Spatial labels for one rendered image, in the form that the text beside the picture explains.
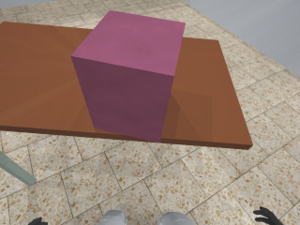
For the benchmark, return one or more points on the carton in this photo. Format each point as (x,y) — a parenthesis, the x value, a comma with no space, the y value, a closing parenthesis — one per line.
(125,68)

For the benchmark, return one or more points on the robot thigh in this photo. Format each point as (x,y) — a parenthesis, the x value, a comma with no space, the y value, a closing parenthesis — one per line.
(175,218)
(114,217)

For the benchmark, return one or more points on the right robot thigh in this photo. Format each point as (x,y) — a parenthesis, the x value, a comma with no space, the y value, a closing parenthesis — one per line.
(175,218)

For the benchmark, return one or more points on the left robot thigh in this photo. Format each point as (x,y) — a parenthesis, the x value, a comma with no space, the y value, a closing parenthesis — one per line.
(114,217)

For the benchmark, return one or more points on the table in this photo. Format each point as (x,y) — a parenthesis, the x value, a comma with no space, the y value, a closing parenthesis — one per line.
(40,92)

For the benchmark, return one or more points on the robot right hand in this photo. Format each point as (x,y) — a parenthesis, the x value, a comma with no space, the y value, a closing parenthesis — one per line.
(269,217)

